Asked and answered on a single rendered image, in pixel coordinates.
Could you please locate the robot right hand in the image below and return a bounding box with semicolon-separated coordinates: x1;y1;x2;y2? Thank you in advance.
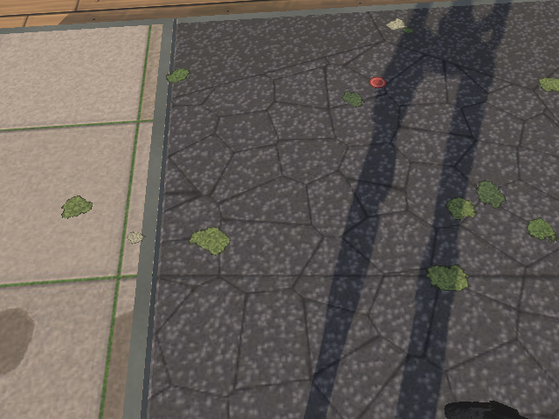
444;401;528;419

